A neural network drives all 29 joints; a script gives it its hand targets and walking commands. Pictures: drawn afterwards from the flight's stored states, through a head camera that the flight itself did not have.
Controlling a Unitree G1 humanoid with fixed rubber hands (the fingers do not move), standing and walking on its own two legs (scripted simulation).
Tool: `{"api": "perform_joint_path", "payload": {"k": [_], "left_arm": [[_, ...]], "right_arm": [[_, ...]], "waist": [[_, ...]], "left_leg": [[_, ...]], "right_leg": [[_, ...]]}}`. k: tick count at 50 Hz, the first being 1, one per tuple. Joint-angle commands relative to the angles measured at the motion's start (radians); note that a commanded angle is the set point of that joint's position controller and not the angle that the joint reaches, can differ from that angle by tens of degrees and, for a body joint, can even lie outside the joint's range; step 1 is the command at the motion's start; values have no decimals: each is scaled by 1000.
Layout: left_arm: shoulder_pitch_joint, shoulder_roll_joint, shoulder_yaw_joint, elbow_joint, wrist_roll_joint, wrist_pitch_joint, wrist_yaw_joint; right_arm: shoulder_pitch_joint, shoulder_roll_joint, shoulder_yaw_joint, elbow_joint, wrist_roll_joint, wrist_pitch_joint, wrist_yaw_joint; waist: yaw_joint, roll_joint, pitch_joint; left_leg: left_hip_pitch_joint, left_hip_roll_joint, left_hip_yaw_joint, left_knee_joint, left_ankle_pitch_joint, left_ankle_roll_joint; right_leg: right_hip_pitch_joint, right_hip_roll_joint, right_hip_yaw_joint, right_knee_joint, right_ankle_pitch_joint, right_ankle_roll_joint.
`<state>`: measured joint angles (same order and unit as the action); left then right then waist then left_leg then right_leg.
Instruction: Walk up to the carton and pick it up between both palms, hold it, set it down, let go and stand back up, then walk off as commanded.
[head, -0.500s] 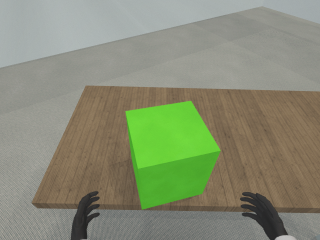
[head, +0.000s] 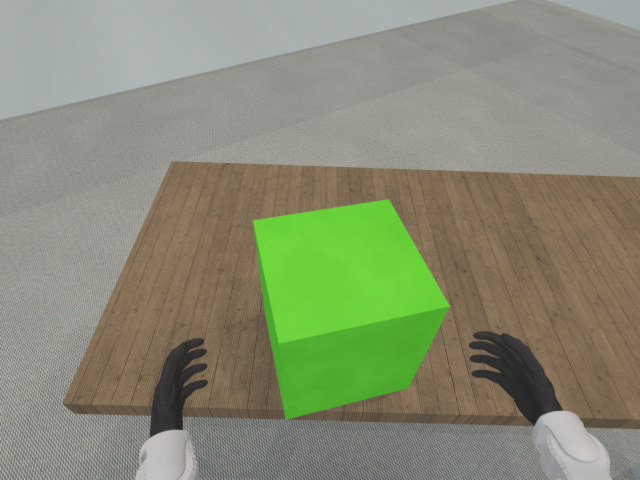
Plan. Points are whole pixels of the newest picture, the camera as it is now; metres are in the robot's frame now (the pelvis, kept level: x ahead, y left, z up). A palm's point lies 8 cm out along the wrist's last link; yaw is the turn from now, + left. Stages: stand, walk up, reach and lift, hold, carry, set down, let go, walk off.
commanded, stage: reach and lift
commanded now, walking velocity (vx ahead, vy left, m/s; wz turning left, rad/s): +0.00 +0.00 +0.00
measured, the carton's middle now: (336, 310) +0.38 -0.01 -0.05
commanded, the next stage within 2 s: none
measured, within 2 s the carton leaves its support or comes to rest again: neither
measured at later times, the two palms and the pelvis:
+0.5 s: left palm (178, 359) +0.24 +0.18 +0.05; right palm (522, 333) +0.31 -0.24 +0.04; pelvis -0.02 +0.00 +0.00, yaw +0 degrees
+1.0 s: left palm (160, 303) +0.28 +0.20 +0.10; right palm (500, 255) +0.38 -0.21 +0.11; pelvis -0.02 +0.00 +0.01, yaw +0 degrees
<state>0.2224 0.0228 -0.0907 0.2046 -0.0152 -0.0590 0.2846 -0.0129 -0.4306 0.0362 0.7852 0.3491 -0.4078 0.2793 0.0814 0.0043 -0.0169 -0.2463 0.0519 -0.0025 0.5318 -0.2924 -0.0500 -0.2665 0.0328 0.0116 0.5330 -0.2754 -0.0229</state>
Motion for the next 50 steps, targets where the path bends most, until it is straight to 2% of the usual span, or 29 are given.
{"api": "perform_joint_path", "payload": {"k": [1, 9, 16, 21, 27, 38, 43, 50], "left_arm": [[-238, -47, 14, -313, 9, 2, 5], [-389, -35, 16, -325, -10, 109, 25], [-504, -23, 55, -284, -17, 213, 27], [-583, -3, 88, -275, -28, 267, 26], [-659, 29, 117, -302, -49, 317, 23], [-788, 63, 158, -361, -67, 433, 15], [-856, 70, 184, -359, -72, 495, 13], [-987, 79, 206, -335, -85, 579, 13]], "right_arm": [[-255, -263, -4, -198, 124, -13, -26], [-404, -287, -56, -187, 112, 86, -17], [-507, -301, -77, -160, 109, 174, -17], [-585, -298, -76, -184, 107, 219, -29], [-670, -301, -78, -236, 106, 261, -54], [-822, -321, -81, -236, 101, 365, -96], [-903, -324, -77, -215, 97, 424, -103], [-1030, -321, -77, -179, 80, 510, -105]], "waist": [[5, -56, -213], [4, -41, -201], [15, -46, -192], [33, -58, -218], [45, -65, -282], [43, -46, -364], [53, -46, -378], [63, -33, -383]], "left_leg": [[183, -25, 0, -98, 415, -4], [133, -16, 0, -146, 237, 0], [83, -19, 17, -171, 171, 9], [66, -27, 29, -173, 188, 14], [77, -35, 36, -171, 264, 16], [177, -31, 26, -163, 429, -2], [179, -30, 25, -169, 439, -6], [138, -31, 27, -187, 366, -10]], "right_leg": [[41, 45, 7, -159, 263, -64], [22, 40, 6, -173, 126, -77], [36, 38, 13, -173, 92, -72], [62, 38, 21, -169, 113, -62], [109, 42, 24, -166, 198, -47], [134, 64, 14, -186, 320, -42], [138, 69, 14, -199, 313, -41], [124, 66, 8, -206, 252, -38]]}}
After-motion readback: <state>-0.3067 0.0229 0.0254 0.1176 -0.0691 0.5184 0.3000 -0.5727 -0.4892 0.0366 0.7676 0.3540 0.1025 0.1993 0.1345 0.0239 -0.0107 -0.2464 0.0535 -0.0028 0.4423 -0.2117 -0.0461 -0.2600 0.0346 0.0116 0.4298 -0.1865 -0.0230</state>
